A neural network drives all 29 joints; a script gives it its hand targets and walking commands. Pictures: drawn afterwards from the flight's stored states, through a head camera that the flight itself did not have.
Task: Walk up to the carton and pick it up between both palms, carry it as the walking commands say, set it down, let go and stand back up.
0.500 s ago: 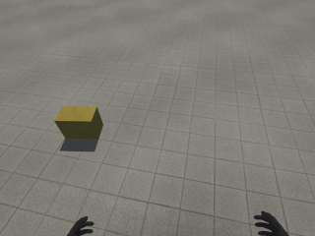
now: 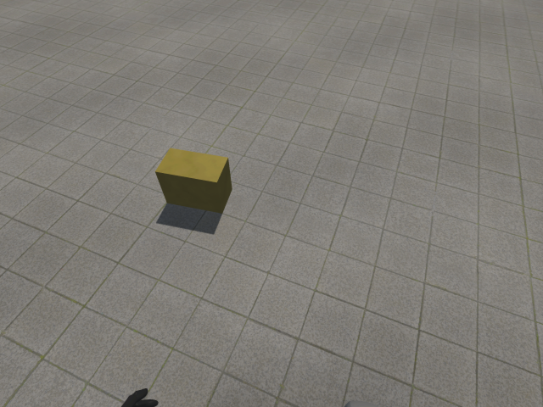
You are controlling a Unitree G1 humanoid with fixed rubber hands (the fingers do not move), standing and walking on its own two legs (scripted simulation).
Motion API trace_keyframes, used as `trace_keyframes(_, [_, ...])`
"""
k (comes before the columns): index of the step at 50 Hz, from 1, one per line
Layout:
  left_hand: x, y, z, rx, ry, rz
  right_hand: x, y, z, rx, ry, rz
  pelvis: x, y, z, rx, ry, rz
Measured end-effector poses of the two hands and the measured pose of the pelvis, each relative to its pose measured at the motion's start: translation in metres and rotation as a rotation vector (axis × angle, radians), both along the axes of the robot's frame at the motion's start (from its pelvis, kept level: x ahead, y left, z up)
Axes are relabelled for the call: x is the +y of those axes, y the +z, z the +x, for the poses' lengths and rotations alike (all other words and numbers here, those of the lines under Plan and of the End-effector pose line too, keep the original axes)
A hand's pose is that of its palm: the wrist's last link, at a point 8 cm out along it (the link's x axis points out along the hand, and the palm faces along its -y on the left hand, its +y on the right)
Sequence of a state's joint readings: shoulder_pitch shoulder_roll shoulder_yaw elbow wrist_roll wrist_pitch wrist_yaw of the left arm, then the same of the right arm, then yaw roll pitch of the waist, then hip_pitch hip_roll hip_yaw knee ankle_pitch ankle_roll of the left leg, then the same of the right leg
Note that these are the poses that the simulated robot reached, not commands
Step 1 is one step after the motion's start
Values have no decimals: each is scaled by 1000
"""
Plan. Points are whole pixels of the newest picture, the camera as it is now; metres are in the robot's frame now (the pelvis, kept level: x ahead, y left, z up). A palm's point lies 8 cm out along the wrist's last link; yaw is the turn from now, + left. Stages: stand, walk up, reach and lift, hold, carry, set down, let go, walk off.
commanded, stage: walk up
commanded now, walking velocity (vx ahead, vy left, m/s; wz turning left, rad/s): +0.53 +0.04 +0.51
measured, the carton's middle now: (196, 181) +1.11 +0.36 -0.65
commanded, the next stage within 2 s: none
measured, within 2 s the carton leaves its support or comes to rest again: neither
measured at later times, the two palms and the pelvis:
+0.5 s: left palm (119, 298) +0.31 +0.30 -0.09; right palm (419, 315) +0.28 -0.24 -0.11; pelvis +0.22 +0.03 +0.01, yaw +11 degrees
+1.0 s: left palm (84, 207) +0.53 +0.44 -0.10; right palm (326, 205) +0.53 -0.10 -0.10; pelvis +0.45 +0.16 +0.01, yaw +19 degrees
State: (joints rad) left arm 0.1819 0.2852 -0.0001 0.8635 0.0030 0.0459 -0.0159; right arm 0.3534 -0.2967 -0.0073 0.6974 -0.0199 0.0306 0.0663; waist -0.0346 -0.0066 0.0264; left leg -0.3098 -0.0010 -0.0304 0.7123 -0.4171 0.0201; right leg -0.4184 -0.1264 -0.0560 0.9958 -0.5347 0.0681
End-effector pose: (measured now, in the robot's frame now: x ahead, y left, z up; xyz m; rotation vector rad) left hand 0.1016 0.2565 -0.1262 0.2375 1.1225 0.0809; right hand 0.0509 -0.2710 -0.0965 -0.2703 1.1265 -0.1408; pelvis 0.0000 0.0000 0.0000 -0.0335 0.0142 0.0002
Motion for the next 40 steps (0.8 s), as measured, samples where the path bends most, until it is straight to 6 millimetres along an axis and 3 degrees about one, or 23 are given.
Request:
trace_keyframes(4, [8, 18, 56, -88, -22, -31, 12, 14, -23, 130, -26, -31, 12, 14, 25, 41, 54, -21])
trace_keyframes(9, [7, 35, 140, -202, -57, -59, 16, 26, -27, 238, -59, -66, 19, 19, 63, 65, 116, -28])
trace_keyframes(15, [-5, 51, 245, -332, -101, -63, 11, 21, 6, 321, -82, -74, 15, 13, 117, 97, 144, -19])
trace_keyframes(18, [-4, 47, 273, -358, -77, -35, 6, 5, 44, 331, -61, -60, 10, 3, 152, 89, 166, 19])
trace_keyframes(21, [11, 40, 256, -276, -18, -3, 10, -7, 112, 251, -20, -39, 13, 5, 183, 54, 174, 13])
trace_keyframes(25, [40, 35, 209, -138, 113, 39, 34, -11, 231, 101, 100, 2, 26, 11, 223, 15, 189, 30])
trace_keyframes(30, [67, 21, 149, 34, 283, 50, 95, -10, 377, -68, 271, 61, 56, 7, 272, -15, 200, 41])
trace_keyframes(33, [81, 7, 128, 142, 356, 29, 141, -7, 453, -149, 345, 76, 82, -2, 301, -13, 214, 35])
trace_keyframes(36, [101, -12, 128, 221, 396, 3, 183, -13, 504, -194, 390, 70, 113, -16, 331, -5, 236, 22])
trace_keyframes(38, [114, -14, 147, 227, 415, -8, 197, -13, 515, -170, 403, 61, 126, -14, 349, 3, 252, 15])
trace_keyframes(40, [128, -10, 182, 193, 410, -12, 197, -12, 513, -115, 394, 34, 135, -7, 365, 19, 264, 6])
